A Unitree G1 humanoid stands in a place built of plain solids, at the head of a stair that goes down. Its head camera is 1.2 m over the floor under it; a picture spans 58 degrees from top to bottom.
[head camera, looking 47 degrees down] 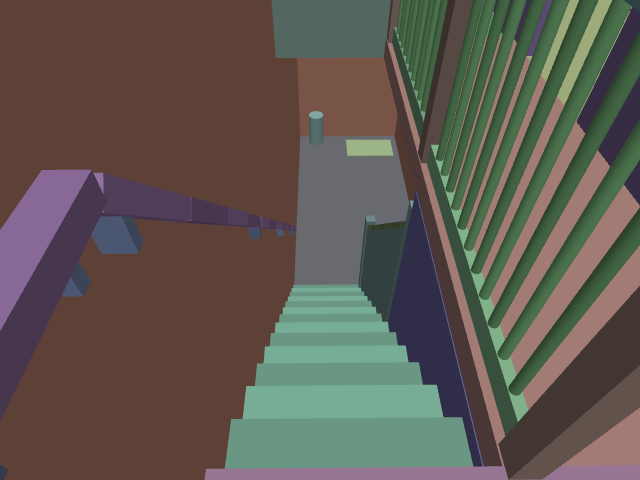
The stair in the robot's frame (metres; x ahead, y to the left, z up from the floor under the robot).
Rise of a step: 0.21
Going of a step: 0.21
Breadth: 0.75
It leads straight ahead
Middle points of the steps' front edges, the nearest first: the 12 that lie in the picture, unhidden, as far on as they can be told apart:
0.33 -0.09 0.00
0.53 -0.09 -0.21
0.74 -0.09 -0.43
0.95 -0.08 -0.64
1.15 -0.08 -0.86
1.36 -0.08 -1.07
1.57 -0.08 -1.28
1.77 -0.08 -1.50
1.98 -0.08 -1.71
2.19 -0.07 -1.93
2.39 -0.07 -2.14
2.60 -0.07 -2.35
